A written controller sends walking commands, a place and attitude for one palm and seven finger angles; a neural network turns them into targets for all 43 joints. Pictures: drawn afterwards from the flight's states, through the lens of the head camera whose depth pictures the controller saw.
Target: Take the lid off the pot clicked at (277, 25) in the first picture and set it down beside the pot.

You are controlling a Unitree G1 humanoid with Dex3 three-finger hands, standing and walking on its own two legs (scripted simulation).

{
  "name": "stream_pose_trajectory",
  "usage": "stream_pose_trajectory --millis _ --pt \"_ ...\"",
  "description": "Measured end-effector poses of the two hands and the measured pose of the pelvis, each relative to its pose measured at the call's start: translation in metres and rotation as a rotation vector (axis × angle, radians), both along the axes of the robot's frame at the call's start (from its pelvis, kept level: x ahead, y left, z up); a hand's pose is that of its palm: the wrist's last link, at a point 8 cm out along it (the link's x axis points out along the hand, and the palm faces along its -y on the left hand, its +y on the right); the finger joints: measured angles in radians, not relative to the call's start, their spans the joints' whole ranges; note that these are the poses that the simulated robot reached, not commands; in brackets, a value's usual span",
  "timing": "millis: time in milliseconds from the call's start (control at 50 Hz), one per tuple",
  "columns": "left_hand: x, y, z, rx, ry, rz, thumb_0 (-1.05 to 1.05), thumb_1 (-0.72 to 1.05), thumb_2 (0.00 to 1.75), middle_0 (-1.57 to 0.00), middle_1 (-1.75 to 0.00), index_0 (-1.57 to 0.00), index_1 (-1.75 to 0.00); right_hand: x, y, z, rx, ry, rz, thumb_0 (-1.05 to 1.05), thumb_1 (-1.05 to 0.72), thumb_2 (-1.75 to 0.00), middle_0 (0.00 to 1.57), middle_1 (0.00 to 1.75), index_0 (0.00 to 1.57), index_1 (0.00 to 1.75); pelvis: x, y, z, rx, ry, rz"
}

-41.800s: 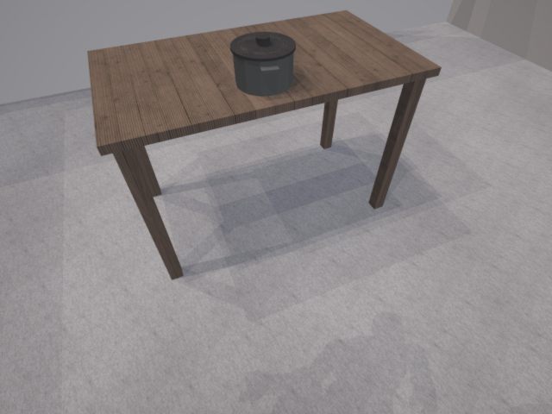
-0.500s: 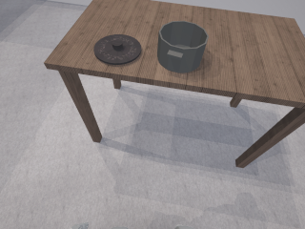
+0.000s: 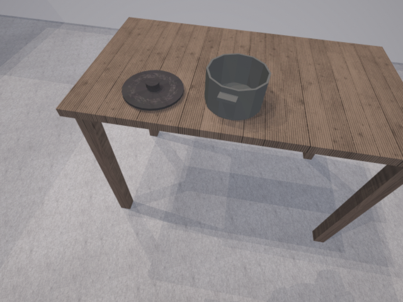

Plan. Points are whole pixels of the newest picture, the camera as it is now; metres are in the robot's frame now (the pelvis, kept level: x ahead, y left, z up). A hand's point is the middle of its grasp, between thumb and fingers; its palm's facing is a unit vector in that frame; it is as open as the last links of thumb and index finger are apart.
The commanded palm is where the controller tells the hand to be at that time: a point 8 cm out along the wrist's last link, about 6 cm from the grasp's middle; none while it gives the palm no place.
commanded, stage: let the arm hang, fingers relaxed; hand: left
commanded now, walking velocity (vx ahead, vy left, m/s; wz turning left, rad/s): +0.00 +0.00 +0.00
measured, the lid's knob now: (152, 83) +0.71 +0.19 -0.01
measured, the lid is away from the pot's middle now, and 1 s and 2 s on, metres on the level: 0.26 0.26 0.26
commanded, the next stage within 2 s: look to check the result in 1.16 s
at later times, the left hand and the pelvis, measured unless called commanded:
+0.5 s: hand out of the picture +0.03 +0.19 -0.18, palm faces +0.03 -0.98 -0.19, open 7.3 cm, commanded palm none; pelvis -0.01 +0.01 +0.00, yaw +0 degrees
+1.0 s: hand out of the picture +0.00 +0.19 -0.18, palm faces +0.03 -0.98 -0.19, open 7.2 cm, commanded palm none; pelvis -0.02 +0.01 +0.00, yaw -1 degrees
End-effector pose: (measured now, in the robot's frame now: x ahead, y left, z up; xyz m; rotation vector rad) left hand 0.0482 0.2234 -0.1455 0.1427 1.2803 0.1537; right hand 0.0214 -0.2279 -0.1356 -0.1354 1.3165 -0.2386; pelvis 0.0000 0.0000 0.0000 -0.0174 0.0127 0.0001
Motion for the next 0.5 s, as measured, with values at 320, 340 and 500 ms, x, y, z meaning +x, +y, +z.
stream_pose_trajectory --millis 320,340,500 --pt "-0.008 0.006 0.001 -0.002 0.013 -0.006 0.01 0.92 0.90 -0.20 -0.30 -0.20 -0.30 -0.054 0.025 -0.003 0.050 0.113 -0.045 0.00 -0.91 -0.90 0.20 0.30 0.20 0.30 -0.007 0.006 0.002 -0.003 -0.016 -0.004" --pt "-0.010 0.007 0.001 -0.001 0.017 -0.005 0.01 0.93 0.90 -0.20 -0.30 -0.20 -0.30 -0.056 0.027 -0.003 0.052 0.116 -0.047 0.00 -0.91 -0.90 0.20 0.30 0.20 0.30 -0.007 0.006 0.002 -0.003 -0.017 -0.004" --pt "-0.024 0.012 0.000 0.002 0.046 0.005 0.01 0.93 0.90 -0.20 -0.30 -0.20 -0.30 -0.064 0.037 -0.003 0.062 0.123 -0.053 0.00 -0.90 -0.90 0.20 0.30 0.20 0.30 -0.011 0.010 0.003 -0.001 -0.020 -0.007"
